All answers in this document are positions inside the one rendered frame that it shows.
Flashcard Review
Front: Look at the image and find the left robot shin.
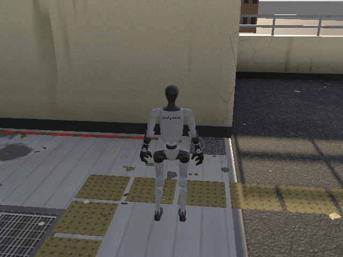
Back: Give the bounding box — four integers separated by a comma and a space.
154, 178, 163, 214

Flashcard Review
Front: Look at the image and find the right robot upper arm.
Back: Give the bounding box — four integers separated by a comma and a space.
183, 108, 197, 138

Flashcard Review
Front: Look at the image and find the robot left hand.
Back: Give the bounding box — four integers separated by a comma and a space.
140, 151, 152, 163

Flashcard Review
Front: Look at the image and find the robot right hand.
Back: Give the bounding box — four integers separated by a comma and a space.
191, 152, 204, 165

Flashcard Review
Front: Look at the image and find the left robot upper arm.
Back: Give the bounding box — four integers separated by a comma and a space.
146, 108, 160, 138

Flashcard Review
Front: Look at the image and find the robot torso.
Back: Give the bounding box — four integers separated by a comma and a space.
159, 106, 184, 161

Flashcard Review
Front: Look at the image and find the left robot forearm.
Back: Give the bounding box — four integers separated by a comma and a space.
141, 130, 151, 152

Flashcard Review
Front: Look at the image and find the right robot forearm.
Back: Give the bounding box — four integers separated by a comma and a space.
191, 130, 202, 154

